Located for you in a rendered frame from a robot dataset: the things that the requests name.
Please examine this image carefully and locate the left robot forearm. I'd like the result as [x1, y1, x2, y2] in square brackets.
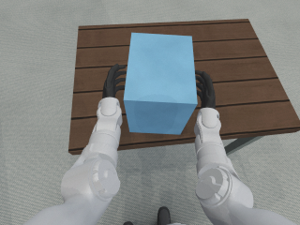
[70, 97, 123, 169]

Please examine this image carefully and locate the table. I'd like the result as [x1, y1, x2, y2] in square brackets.
[68, 19, 300, 156]

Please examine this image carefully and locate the right robot forearm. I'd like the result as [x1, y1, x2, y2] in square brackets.
[194, 108, 243, 183]

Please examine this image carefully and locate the robot left upper arm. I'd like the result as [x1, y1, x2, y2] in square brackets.
[23, 158, 121, 225]

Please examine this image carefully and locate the right robot hand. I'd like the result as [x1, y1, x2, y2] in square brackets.
[195, 70, 216, 109]

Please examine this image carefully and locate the robot right upper arm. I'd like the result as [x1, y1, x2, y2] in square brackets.
[195, 167, 297, 225]

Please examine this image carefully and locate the carton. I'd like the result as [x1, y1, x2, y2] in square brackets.
[123, 33, 198, 135]

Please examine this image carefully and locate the left robot hand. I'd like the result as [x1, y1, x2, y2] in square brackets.
[102, 64, 127, 99]

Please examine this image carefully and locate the robot right foot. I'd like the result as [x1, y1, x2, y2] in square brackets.
[157, 206, 171, 225]

